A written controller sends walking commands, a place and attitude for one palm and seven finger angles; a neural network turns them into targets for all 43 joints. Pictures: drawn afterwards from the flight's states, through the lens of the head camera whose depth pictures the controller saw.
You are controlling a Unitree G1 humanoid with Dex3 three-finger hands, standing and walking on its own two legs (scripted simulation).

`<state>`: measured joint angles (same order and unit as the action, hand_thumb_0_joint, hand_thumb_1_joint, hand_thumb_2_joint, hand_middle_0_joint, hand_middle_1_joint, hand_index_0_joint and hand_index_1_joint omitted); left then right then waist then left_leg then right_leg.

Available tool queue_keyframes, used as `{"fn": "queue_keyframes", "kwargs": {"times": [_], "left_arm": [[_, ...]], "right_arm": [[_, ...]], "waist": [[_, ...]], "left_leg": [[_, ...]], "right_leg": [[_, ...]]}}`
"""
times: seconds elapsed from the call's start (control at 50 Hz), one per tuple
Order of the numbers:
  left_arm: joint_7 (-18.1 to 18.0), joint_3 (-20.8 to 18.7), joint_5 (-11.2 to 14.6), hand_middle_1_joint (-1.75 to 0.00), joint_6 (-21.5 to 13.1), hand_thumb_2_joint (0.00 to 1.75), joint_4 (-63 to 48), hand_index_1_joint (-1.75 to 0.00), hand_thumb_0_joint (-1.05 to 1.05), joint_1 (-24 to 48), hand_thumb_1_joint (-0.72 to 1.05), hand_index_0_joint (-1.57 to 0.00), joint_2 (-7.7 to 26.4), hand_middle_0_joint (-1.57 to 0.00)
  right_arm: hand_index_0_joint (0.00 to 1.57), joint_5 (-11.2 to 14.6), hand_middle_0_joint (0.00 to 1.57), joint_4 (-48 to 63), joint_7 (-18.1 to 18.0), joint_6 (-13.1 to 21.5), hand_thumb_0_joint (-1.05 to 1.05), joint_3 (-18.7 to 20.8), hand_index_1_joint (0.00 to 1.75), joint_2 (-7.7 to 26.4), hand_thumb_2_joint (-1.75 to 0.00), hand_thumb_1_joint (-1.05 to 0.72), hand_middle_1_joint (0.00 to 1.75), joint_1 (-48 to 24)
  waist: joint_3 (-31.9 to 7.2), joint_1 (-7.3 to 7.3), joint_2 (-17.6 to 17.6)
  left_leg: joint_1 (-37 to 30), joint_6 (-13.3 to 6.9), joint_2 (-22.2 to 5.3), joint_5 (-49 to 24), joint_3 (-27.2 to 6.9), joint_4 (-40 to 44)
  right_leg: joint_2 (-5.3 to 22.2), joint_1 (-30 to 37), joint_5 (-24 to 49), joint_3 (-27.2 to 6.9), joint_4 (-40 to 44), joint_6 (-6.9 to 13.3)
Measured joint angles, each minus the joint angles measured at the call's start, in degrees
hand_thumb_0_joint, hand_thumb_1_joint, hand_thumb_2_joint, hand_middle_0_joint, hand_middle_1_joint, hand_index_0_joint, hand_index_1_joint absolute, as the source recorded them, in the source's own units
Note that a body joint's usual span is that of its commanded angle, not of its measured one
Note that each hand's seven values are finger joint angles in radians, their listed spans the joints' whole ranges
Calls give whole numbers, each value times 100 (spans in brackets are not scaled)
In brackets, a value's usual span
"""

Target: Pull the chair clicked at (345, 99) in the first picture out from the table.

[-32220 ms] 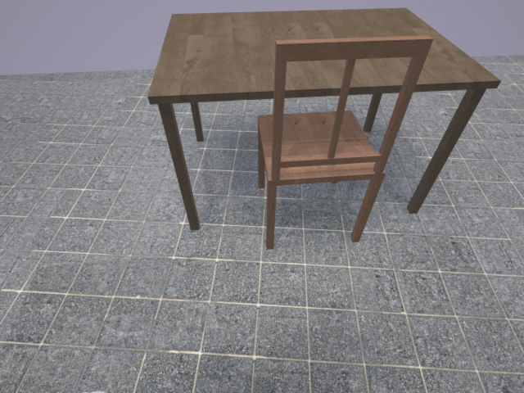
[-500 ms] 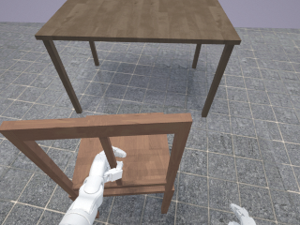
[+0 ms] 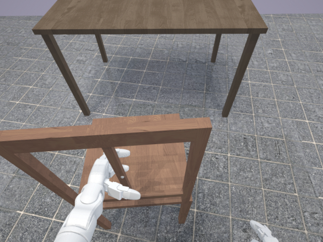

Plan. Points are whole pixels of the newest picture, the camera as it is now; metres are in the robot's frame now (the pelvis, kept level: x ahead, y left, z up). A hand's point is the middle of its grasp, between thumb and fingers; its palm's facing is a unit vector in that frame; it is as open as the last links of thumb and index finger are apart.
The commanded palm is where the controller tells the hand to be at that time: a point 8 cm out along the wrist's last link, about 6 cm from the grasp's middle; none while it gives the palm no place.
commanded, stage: open the thumb and straighten the fingers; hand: left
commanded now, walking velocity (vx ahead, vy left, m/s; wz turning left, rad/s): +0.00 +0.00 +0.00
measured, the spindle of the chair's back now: (121, 175) +0.30 +0.12 -0.05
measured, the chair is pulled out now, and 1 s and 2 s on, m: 0.65 0.65 0.65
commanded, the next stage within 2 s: draw the fingers out of the gap in 0.28 s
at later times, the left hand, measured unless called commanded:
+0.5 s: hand (117, 181) +0.28 +0.13 -0.04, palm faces -0.05 -0.99 -0.13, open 17.4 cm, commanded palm +0.26 +0.18 -0.02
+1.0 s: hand (112, 218) +0.19 +0.13 -0.04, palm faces -0.05 -0.99 -0.13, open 17.5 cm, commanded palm +0.18 +0.18 -0.02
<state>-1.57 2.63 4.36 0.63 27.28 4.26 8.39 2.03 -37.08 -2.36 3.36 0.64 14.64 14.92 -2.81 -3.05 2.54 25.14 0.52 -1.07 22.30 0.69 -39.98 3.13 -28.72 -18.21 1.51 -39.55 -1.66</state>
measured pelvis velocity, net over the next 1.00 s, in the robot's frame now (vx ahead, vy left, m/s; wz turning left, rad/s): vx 0.00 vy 0.00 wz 0.04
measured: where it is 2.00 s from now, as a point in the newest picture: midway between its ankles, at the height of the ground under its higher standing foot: outside the picture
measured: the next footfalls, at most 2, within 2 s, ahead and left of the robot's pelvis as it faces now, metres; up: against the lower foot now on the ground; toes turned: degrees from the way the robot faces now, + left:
none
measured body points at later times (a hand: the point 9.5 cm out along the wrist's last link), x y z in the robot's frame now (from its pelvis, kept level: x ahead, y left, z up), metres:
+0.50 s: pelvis +0.01 +0.00 -0.01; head +0.06 -0.01 +0.44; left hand +0.28 +0.18 -0.03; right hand +0.17 -0.26 -0.11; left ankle -0.03 +0.12 -0.72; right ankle +0.01 -0.14 -0.72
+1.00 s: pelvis +0.00 +0.00 -0.02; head +0.03 -0.01 +0.42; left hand +0.19 +0.18 -0.03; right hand +0.19 -0.24 -0.10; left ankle -0.03 +0.12 -0.72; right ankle +0.01 -0.14 -0.72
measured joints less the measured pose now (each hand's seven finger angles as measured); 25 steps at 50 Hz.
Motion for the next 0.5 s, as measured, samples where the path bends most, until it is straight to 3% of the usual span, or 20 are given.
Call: {"fn": "queue_keyframes", "kwargs": {"times": [0.1,0.26,0.38,0.5], "left_arm": [[69,60,-88,-73,118,22,-278,-74,0,-141,-49,-25,-80,-25],[106,-168,-79,-24,374,20,-640,-25,0,-320,-53,-8,149,-9],[211,33,-40,-8,543,20,-906,-8,-1,-450,-54,-2,113,-3],[192,-87,-94,-2,575,20,-1252,-2,-1,-783,-54,-1,149,-1]], "right_arm": [[20,-32,20,84,-14,39,1,-45,30,-41,-90,-91,30,-37],[21,-28,20,303,-58,16,1,-52,30,-15,-90,-91,30,-102],[21,-20,20,342,-100,67,1,-28,30,84,-90,-91,30,-137],[20,-37,20,467,-118,29,1,-50,30,47,-90,-91,30,-146]], "waist": [[-104,31,-8],[-138,47,-27],[-162,60,11],[-173,34,-51]], "left_leg": [[108,7,5,141,-22,-186],[212,36,-26,272,-86,-367],[328,34,-6,339,-175,-508],[360,44,-13,377,-144,-564]], "right_leg": [[12,-112,-158,16,-208,2],[-9,-186,-296,77,-368,28],[18,-241,-368,161,-459,20],[13,-309,-416,127,-559,34]]}}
